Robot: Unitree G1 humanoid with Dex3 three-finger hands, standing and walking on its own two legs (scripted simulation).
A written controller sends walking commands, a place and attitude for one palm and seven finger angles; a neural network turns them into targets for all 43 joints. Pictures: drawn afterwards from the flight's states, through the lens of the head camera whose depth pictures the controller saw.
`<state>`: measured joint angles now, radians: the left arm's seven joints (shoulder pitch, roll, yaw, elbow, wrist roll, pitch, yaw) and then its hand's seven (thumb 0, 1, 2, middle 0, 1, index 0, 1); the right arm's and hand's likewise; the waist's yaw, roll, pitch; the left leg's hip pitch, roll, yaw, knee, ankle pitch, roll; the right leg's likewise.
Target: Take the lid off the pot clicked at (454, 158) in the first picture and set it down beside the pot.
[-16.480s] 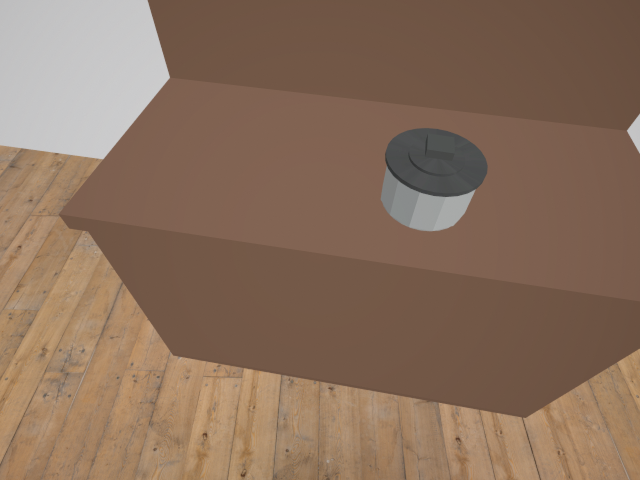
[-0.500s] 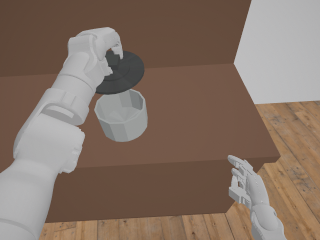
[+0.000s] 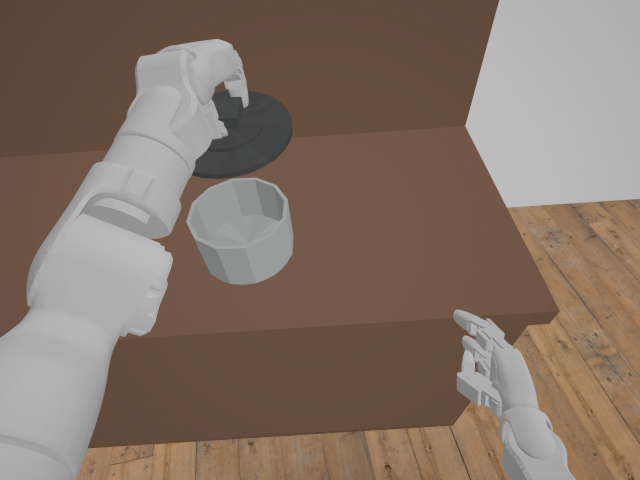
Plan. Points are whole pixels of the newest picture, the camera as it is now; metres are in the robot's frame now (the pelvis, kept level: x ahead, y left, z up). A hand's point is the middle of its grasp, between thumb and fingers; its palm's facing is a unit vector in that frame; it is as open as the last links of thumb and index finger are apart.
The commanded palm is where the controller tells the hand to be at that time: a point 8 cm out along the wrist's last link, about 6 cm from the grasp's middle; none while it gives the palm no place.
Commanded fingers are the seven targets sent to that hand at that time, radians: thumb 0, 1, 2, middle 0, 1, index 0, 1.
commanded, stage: move the lid sideways beside the pot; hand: left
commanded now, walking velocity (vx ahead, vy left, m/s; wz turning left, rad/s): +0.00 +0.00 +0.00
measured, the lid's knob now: (222, 112) +0.52 +0.10 +0.21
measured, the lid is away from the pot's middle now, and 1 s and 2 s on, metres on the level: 0.02 0.12 0.22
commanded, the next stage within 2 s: none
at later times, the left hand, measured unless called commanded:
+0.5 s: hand (154, 123) +0.48 +0.18 +0.22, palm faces -0.27 -0.04 -0.96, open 8.3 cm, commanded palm +0.49 +0.18 +0.30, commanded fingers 0.00 0.63 1.05 -1.08 -1.16 -0.70 -1.02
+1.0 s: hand (106, 121) +0.49 +0.23 +0.23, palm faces -0.28 -0.09 -0.96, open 8.3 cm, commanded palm +0.48 +0.25 +0.30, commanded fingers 0.00 0.63 1.05 -1.08 -1.16 -0.70 -1.02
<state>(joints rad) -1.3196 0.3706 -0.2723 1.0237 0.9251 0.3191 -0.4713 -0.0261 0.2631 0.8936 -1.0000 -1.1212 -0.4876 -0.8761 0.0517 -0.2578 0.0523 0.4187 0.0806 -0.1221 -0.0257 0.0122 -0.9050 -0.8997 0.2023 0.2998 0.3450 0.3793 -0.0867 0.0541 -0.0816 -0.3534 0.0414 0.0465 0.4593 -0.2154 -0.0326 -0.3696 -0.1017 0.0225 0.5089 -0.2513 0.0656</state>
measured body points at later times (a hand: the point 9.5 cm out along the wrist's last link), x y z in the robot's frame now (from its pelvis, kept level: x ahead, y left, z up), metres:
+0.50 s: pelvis +0.00 +0.00 +0.00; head +0.04 -0.03 +0.45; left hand +0.49 +0.18 +0.28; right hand +0.14 -0.26 -0.12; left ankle +0.00 +0.15 -0.74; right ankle +0.00 -0.16 -0.74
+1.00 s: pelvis +0.01 +0.01 +0.00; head +0.06 -0.02 +0.45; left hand +0.50 +0.24 +0.28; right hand +0.09 -0.28 -0.13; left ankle +0.00 +0.15 -0.74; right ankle +0.00 -0.16 -0.74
